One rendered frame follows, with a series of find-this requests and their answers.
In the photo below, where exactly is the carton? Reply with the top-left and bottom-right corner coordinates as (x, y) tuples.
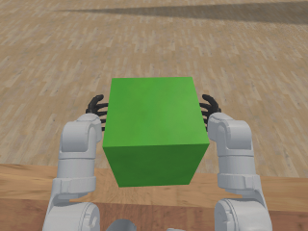
(102, 77), (210, 188)

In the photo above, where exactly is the robot right hand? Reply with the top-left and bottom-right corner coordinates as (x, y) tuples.
(199, 94), (221, 132)

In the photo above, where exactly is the robot left hand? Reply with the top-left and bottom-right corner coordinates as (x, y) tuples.
(86, 94), (109, 132)

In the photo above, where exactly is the robot left forearm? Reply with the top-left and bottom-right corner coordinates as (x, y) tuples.
(42, 113), (102, 231)

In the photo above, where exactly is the right robot upper arm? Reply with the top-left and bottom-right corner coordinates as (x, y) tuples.
(214, 198), (272, 231)

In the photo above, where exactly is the left robot upper arm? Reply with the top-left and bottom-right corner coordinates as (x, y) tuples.
(43, 202), (100, 231)

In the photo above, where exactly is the robot right forearm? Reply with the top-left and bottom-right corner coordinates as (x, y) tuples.
(207, 112), (272, 231)

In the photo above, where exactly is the robot left thigh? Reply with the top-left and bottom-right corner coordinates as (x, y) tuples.
(106, 218), (137, 231)

